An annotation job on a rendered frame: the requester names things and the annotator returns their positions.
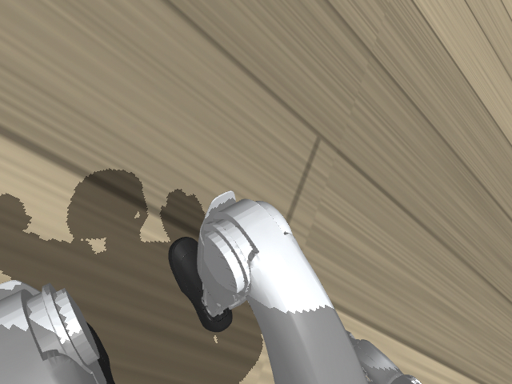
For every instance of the left robot foot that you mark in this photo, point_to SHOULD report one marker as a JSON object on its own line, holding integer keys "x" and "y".
{"x": 103, "y": 361}

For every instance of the right robot hand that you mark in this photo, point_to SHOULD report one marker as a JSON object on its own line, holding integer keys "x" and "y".
{"x": 376, "y": 366}

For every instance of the right robot foot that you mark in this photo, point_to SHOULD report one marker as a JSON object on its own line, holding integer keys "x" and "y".
{"x": 183, "y": 263}

